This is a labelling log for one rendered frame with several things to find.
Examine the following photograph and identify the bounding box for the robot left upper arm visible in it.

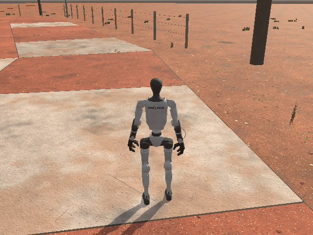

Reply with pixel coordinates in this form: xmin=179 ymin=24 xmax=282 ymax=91
xmin=134 ymin=99 xmax=146 ymax=126

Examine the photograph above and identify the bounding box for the left robot forearm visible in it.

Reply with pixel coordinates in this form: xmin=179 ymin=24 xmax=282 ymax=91
xmin=129 ymin=118 xmax=139 ymax=141

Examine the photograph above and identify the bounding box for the robot right upper arm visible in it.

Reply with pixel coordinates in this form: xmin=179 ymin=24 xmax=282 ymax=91
xmin=167 ymin=99 xmax=179 ymax=127

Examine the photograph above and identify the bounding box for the robot left foot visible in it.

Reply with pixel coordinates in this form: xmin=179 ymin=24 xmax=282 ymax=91
xmin=142 ymin=192 xmax=150 ymax=205

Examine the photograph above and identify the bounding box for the right robot forearm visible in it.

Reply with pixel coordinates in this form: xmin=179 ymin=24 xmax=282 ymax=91
xmin=174 ymin=119 xmax=183 ymax=143

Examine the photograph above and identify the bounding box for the left robot hand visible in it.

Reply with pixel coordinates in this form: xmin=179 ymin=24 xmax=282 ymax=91
xmin=128 ymin=139 xmax=139 ymax=152

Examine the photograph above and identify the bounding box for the right robot hand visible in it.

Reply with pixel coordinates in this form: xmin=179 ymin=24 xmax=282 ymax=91
xmin=173 ymin=142 xmax=185 ymax=156

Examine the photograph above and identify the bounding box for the robot head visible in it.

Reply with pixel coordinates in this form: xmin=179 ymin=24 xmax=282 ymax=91
xmin=148 ymin=78 xmax=165 ymax=102

